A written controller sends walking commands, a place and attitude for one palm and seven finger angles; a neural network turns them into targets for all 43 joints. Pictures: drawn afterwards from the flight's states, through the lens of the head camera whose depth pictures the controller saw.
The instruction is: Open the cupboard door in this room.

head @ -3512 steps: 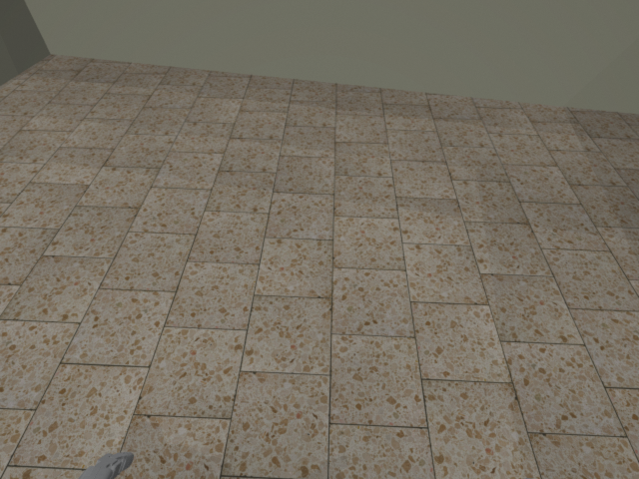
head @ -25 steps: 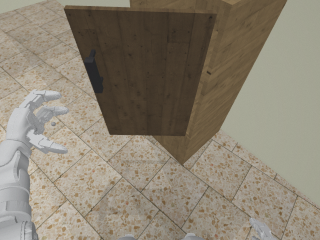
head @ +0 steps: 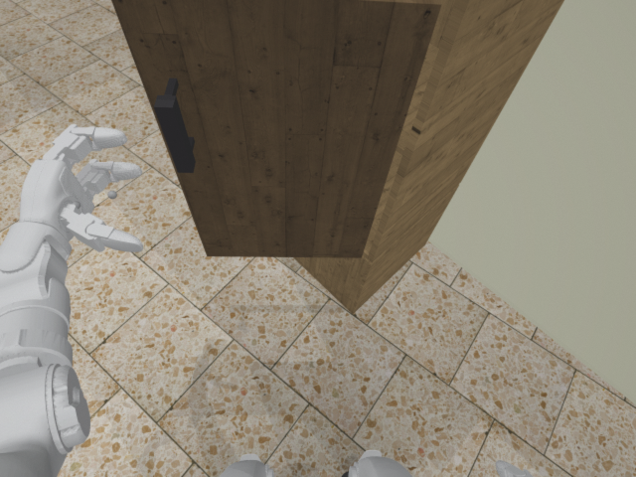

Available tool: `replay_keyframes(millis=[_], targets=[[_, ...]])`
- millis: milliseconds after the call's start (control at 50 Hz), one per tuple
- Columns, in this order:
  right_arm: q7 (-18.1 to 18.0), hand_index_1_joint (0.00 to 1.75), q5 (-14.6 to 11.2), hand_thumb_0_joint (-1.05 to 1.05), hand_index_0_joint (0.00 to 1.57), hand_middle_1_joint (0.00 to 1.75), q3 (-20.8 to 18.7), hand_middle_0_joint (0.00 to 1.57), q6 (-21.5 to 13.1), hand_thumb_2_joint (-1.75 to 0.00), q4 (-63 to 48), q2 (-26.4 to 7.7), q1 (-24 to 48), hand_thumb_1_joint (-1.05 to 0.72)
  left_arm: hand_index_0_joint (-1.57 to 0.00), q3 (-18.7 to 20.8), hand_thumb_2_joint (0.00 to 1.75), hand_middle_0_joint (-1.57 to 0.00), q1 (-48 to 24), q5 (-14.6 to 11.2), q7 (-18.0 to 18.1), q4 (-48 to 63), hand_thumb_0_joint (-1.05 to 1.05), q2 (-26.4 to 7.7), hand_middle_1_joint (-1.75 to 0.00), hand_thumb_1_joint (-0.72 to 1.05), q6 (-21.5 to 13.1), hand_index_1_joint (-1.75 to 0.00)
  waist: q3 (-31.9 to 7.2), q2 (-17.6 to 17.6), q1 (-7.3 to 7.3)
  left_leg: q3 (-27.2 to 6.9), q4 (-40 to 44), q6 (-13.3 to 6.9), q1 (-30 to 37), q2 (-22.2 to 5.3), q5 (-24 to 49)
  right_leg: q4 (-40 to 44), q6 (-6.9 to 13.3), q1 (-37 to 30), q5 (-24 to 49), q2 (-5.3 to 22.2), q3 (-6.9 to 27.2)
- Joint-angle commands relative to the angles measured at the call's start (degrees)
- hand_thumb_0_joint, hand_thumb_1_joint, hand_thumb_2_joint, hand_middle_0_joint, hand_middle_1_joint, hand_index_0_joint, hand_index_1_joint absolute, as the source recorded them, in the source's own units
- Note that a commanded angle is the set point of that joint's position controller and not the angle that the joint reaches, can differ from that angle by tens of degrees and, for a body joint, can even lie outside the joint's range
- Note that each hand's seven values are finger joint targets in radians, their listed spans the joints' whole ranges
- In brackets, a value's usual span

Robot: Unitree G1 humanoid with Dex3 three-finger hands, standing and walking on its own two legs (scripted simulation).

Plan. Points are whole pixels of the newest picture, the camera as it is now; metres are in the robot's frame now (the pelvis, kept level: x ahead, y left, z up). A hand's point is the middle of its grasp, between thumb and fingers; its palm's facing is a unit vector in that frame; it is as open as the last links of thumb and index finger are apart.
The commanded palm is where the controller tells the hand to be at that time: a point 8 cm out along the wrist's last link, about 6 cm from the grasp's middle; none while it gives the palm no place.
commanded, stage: move the hooked fingers beside the handle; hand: left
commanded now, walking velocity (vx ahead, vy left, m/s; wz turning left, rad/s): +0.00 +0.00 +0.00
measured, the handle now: (179, 126) +0.56 +0.20 +0.07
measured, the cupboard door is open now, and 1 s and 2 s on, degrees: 47 47 47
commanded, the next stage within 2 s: slide the fingers in behind the handle in 1.40 s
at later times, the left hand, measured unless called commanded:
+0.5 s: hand (129, 155) +0.49 +0.25 +0.09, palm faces -0.02 -1.00 +0.00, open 14.0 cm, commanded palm +0.48 +0.30 +0.08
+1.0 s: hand (131, 149) +0.51 +0.25 +0.08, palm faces +0.00 -1.00 -0.02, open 14.0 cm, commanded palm +0.49 +0.29 +0.08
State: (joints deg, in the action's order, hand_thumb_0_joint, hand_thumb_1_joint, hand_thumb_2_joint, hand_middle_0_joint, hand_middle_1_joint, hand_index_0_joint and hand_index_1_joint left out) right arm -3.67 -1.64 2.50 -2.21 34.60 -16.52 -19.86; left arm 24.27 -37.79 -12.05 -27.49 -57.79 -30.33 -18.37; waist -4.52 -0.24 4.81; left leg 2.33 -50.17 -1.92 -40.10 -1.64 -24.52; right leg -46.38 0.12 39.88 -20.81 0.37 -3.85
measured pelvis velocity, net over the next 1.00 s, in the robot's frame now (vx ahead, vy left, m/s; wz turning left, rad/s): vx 0.01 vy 0.00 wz -0.03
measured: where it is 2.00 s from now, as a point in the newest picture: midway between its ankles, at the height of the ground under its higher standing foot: outside the picture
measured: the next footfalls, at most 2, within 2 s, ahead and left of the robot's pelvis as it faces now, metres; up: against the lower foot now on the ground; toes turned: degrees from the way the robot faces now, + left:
none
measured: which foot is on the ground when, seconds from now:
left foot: down 0.00-1.00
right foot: down 0.00-1.00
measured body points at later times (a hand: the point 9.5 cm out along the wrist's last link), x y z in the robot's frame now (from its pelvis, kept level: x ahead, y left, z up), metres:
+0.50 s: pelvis +0.00 +0.00 -0.01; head +0.12 +0.02 +0.42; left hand +0.49 +0.30 +0.09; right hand -0.01 -0.28 -0.11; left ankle +0.00 +0.09 -0.70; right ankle +0.01 -0.12 -0.70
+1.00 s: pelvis +0.01 +0.00 -0.01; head +0.14 +0.03 +0.42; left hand +0.51 +0.30 +0.08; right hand -0.01 -0.27 -0.11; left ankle +0.00 +0.09 -0.70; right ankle +0.01 -0.12 -0.70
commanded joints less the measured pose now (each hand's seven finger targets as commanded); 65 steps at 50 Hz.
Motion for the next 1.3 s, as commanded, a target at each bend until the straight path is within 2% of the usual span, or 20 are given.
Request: replay_keyframes(millis=[0, 100, 180, 260, 300, 320, 420, 500, 580, 640, 660, 740, 800, 880, 920, 980, 1060, 1120, 1160, 1280], targets=[[-0.3, 0.30, 0.1, 0.00, 0.20, 0.30, -4.1, 0.20, -0.4, -0.90, -4.2, -10.0, -6.6, -0.90, -0.30, 4.5, 0.30, -0.30, -23.7, 0.4, 1.6, 8.0, 0.00, -19.3, -1.20, -0.50, -3.5, -1.20, -20.6, -4.8, 0.63, -4.6, 5.7, 0.7, 12.4, 0.4, 21.7, 2.8, 1.2, -7.3, 15.6, -2.1, 1.5], [0.1, 0.30, 0.6, 0.00, 0.20, 0.30, -4.2, 0.20, 0.7, -0.90, -3.7, -9.9, -8.0, -0.90, -0.30, 5.3, 0.30, -0.30, -29.1, 0.8, 2.4, 9.7, 0.00, -20.9, -1.20, -0.50, -6.7, -1.20, -25.9, -7.4, 1.26, -5.0, 4.1, 1.0, 15.3, 0.0, 25.3, 1.8, 1.1, -6.9, 17.1, -2.6, 1.9], [0.1, 0.30, 0.5, 0.00, 0.20, 0.30, -4.0, 0.20, 1.8, -0.90, -2.9, -10.3, -9.0, -0.90, -0.30, 5.0, 0.30, -0.30, -29.7, 1.3, 1.4, 3.8, 0.00, -21.5, -1.20, -0.50, -5.8, -1.20, -23.3, -5.7, 2.47, -4.5, 3.8, 0.5, 11.7, 0.1, 22.9, 2.1, 0.9, -6.8, 17.0, -2.8, 2.1], [-0.1, 0.30, 0.7, 0.00, 0.20, 0.30, -3.8, 0.20, 2.8, -0.90, -2.9, -10.5, -10.0, -0.90, -0.30, 4.4, 0.30, -0.30, -31.6, 2.1, 0.3, 2.1, 0.00, -22.5, -1.20, -0.50, -4.3, -1.20, -23.5, -8.3, 2.85, -4.3, 3.4, 0.4, 11.3, 0.1, 23.1, 1.8, 1.1, -5.8, 17.3, -2.8, 2.1], [0.0, 0.30, 0.8, 0.00, 0.20, 0.30, -3.9, 0.20, 3.2, -0.90, -2.9, -10.9, -10.7, -0.90, -0.30, 5.9, 0.30, -0.30, -30.8, 2.3, 0.4, 1.0, 0.00, -24.6, -1.20, -0.50, -4.3, -1.20, -23.6, -6.6, 2.74, -4.6, 3.1, 0.3, 10.5, -0.1, 22.8, 1.9, 1.0, -5.6, 16.8, -2.9, 2.2], [0.0, 0.30, 0.8, 0.00, 0.20, 0.30, -3.8, 0.20, 3.4, -0.90, -2.9, -10.7, -10.7, -0.90, -0.30, 4.6, 0.30, -0.30, -32.9, 2.2, 0.5, 1.7, 0.00, -23.5, -1.20, -0.50, -4.5, -1.20, -22.9, -7.6, 3.62, -4.4, 3.1, 0.2, 10.4, -0.1, 22.2, 2.1, 0.9, -4.7, 16.3, -2.9, 2.2], [0.0, 0.30, 1.1, 0.00, 0.20, 0.30, -3.8, 0.20, 4.0, -0.90, -1.9, -11.2, -12.3, -0.90, -0.30, 5.0, 0.30, -0.30, -37.8, 2.8, 1.5, -0.4, 0.00, -24.9, -1.20, -0.50, -4.9, -1.20, -23.6, -6.9, 4.98, -5.1, 2.3, 0.2, 10.1, -0.3, 21.2, 1.8, 0.8, -2.8, 14.8, -3.1, 2.2], [0.0, 0.30, 1.4, 0.00, 0.20, 0.30, -3.4, 0.20, 4.5, -0.90, -1.6, -11.5, -13.6, -0.90, -0.30, 6.4, 0.30, -0.30, -40.8, 4.6, 2.4, -2.1, 0.00, -28.7, -1.20, -0.50, -4.4, -1.20, -25.2, -8.6, 5.31, -5.4, 1.6, 0.1, 9.2, -0.2, 21.4, 1.3, 0.8, -2.7, 14.8, -3.0, 2.3], [0.1, 0.30, 1.7, 0.00, 0.20, 0.30, -3.0, 0.20, 5.1, -0.90, -1.8, -11.5, -14.6, -0.90, -0.30, 5.6, 0.30, -0.30, -43.7, 5.9, 2.9, -3.2, 0.00, -29.6, -1.20, -0.50, -3.7, -1.20, -25.9, -10.4, 6.33, -5.4, 0.5, 0.1, 9.2, -0.3, 23.2, 0.8, 0.6, -1.5, 16.0, -3.1, 2.3], [0.6, 0.30, 2.1, 0.00, 0.20, 0.30, -3.4, 0.20, 5.6, -0.90, -3.1, -11.7, -15.5, -0.90, -0.30, 8.2, 0.30, -0.30, -38.4, 5.7, 2.7, -1.1, 0.00, -31.3, -1.20, -0.50, -4.3, -1.20, -31.5, -12.5, 3.97, -5.7, 0.2, 0.7, 13.0, -0.6, 29.9, -0.4, 1.2, -3.4, 19.6, -3.5, 1.9], [0.8, 0.30, 2.1, 0.00, 0.20, 0.30, -3.5, 0.20, 5.9, -0.90, -3.2, -11.4, -15.5, -0.90, -0.30, 7.5, 0.30, -0.30, -37.3, 5.5, 2.5, -0.3, 0.00, -30.0, -1.20, -0.50, -4.3, -1.20, -32.6, -13.1, 3.98, -5.4, -0.1, 0.9, 14.7, -0.8, 32.3, -0.2, 1.0, -3.1, 21.0, -3.5, 1.9], [1.3, 0.30, 1.9, 0.00, 0.20, 0.30, -3.7, 0.20, 6.9, -0.90, -3.7, -11.2, -15.3, -0.90, -0.30, 5.8, 0.30, -0.30, -36.2, 3.7, 1.6, 0.7, 0.00, -26.1, -1.20, -0.50, -3.9, -1.20, -28.6, -9.6, 4.65, -5.2, 0.5, 0.5, 13.1, -1.0, 30.3, 0.6, 0.9, -3.1, 20.6, -4.1, 1.4], [1.1, 0.30, 1.7, 0.00, 0.20, 0.30, -3.9, 0.20, 7.3, -0.90, -3.7, -11.5, -15.2, -0.90, -0.30, 7.7, 0.30, -0.30, -35.8, 3.8, 2.0, -0.2, 0.00, -28.3, -1.20, -0.50, -3.3, -1.20, -26.6, -7.3, 4.62, -4.7, 1.0, 0.0, 9.9, -0.7, 26.9, 1.2, 0.7, -4.4, 19.9, -4.0, 1.7], [1.2, 0.30, 1.8, 0.00, 0.20, 0.30, -3.8, 0.20, 7.2, -0.90, -3.5, -11.0, -15.0, -0.90, -0.30, 7.8, 0.30, -0.30, -36.8, 4.8, 3.1, 1.6, 0.00, -29.4, -1.20, -0.50, -4.4, -1.20, -26.4, -10.9, 4.47, -4.5, 0.7, 0.1, 11.0, -0.5, 27.8, 0.9, 0.9, -3.9, 20.6, -3.9, 2.0], [1.2, 0.30, 1.7, 0.00, 0.20, 0.30, -3.6, 0.20, 7.3, -0.90, -3.3, -10.9, -14.7, -0.90, -0.30, 6.6, 0.30, -0.30, -37.6, 5.3, 3.3, 1.0, 0.00, -28.4, -1.20, -0.50, -4.8, -1.20, -24.9, -10.1, 5.09, -4.9, 0.9, 0.2, 10.7, -0.6, 26.0, 1.1, 0.8, -2.8, 18.6, -3.9, 1.8], [1.2, 0.30, 1.8, 0.00, 0.20, 0.30, -3.8, 0.20, 7.3, -0.90, -3.1, -10.9, -14.7, -0.90, -0.30, 5.8, 0.30, -0.30, -37.7, 4.6, 2.7, 2.2, 0.00, -26.7, -1.20, -0.50, -5.5, -1.20, -27.7, -13.0, 4.90, -5.5, 0.5, 0.8, 15.1, -0.9, 30.2, 0.7, 1.0, -1.3, 19.1, -4.0, 1.5], [1.4, 0.30, 1.7, 0.00, 0.20, 0.30, -3.9, 0.20, 7.4, -0.90, -2.6, -10.9, -14.5, -0.90, -0.30, 4.0, 0.30, -0.30, -36.1, 3.1, 1.5, 1.1, 0.00, -23.1, -1.20, -0.50, -4.6, -1.20, -27.8, -10.8, 5.29, -5.9, 0.1, 0.8, 16.4, -1.2, 32.9, 0.9, 0.9, -0.6, 19.9, -4.1, 1.0], [1.2, 0.30, 1.5, 0.00, 0.20, 0.30, -3.9, 0.20, 7.6, -0.90, -3.2, -11.1, -14.2, -0.90, -0.30, 5.2, 0.30, -0.30, -34.2, 3.3, 1.6, -1.3, 0.00, -24.7, -1.20, -0.50, -3.1, -1.20, -25.1, -7.2, 4.90, -5.3, 0.6, 0.2, 11.5, -0.7, 28.2, 1.1, 0.8, -2.7, 19.7, -3.9, 1.2], [1.2, 0.30, 1.6, 0.00, 0.20, 0.30, -3.7, 0.20, 7.6, -0.90, -3.5, -10.8, -13.9, -0.90, -0.30, 4.6, 0.30, -0.30, -35.1, 3.7, 2.2, -0.1, 0.00, -24.1, -1.20, -0.50, -3.5, -1.20, -25.5, -10.2, 4.59, -5.4, 0.5, 0.5, 13.0, -0.6, 29.9, 0.6, 0.9, -1.5, 19.8, -3.8, 1.2], [1.3, 0.30, 1.9, 0.00, 0.20, 0.30, -4.0, 0.20, 7.2, -0.90, -3.7, -10.9, -13.4, -0.90, -0.30, 7.5, 0.30, -0.30, -37.3, 3.9, 4.0, 3.3, 0.00, -27.6, -1.20, -0.50, -6.3, -1.20, -28.9, -10.0, 4.29, -5.6, -0.1, 0.7, 13.4, -0.6, 29.9, 0.0, 1.0, -3.5, 20.5, -3.9, 1.7]])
